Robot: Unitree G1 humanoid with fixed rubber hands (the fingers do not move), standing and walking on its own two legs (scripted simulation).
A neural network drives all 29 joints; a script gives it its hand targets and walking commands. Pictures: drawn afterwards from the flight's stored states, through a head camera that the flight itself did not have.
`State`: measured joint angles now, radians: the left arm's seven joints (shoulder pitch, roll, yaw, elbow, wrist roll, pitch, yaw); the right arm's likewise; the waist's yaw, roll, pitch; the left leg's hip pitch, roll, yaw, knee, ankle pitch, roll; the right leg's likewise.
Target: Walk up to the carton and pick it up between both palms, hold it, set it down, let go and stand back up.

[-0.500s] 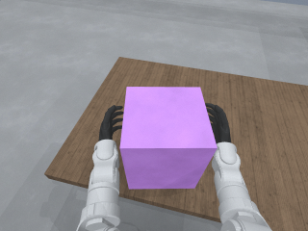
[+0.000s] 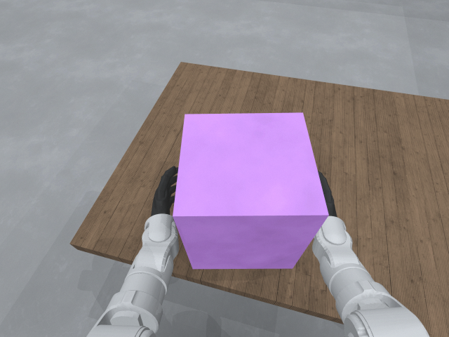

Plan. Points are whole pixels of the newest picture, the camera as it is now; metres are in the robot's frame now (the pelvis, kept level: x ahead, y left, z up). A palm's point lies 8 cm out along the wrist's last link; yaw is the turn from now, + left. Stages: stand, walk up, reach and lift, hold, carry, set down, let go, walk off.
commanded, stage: set down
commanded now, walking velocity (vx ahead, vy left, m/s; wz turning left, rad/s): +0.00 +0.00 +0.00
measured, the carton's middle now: (243, 197) +0.39 -0.02 +0.01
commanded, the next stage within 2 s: none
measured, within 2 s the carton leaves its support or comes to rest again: neither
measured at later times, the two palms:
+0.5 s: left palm (142, 189) +0.37 +0.16 +0.07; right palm (365, 178) +0.39 -0.23 +0.08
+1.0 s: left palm (115, 156) +0.37 +0.18 +0.16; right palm (388, 148) +0.39 -0.23 +0.15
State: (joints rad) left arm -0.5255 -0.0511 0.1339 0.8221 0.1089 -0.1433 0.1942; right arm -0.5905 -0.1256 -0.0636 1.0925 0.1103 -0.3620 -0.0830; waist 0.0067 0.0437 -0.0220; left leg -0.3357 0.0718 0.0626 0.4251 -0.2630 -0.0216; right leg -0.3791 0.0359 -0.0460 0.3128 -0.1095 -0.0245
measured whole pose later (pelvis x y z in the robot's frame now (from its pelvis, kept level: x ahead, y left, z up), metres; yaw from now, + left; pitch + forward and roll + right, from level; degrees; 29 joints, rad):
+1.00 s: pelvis -0.03 -0.01 +0.00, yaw +2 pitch +5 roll +0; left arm -0.72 0.19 0.09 0.53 -0.11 0.41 0.14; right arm -0.78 -0.38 -0.02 0.82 0.35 0.17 -0.02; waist -0.01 0.01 -0.09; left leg -0.27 0.04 0.03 0.38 -0.20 -0.03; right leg -0.33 0.02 -0.04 0.32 -0.09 -0.03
